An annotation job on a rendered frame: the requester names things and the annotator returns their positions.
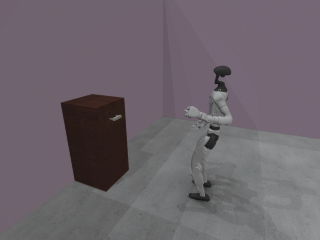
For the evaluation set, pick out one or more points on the robot right foot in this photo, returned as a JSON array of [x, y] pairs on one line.
[[206, 183]]

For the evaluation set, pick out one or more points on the robot right hand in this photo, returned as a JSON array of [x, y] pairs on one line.
[[202, 124]]

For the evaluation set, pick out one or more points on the drawer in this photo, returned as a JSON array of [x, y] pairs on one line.
[[104, 118]]

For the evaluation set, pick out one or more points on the left robot upper arm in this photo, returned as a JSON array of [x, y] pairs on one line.
[[219, 100]]

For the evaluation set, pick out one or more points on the robot left forearm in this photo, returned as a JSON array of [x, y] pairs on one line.
[[215, 119]]

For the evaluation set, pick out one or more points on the handle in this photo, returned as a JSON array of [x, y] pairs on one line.
[[116, 118]]

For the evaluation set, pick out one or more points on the robot left hand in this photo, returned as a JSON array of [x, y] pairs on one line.
[[191, 112]]

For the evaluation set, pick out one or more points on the robot torso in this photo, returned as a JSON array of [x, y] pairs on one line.
[[215, 129]]

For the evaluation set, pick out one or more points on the cabinet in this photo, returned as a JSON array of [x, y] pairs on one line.
[[99, 158]]

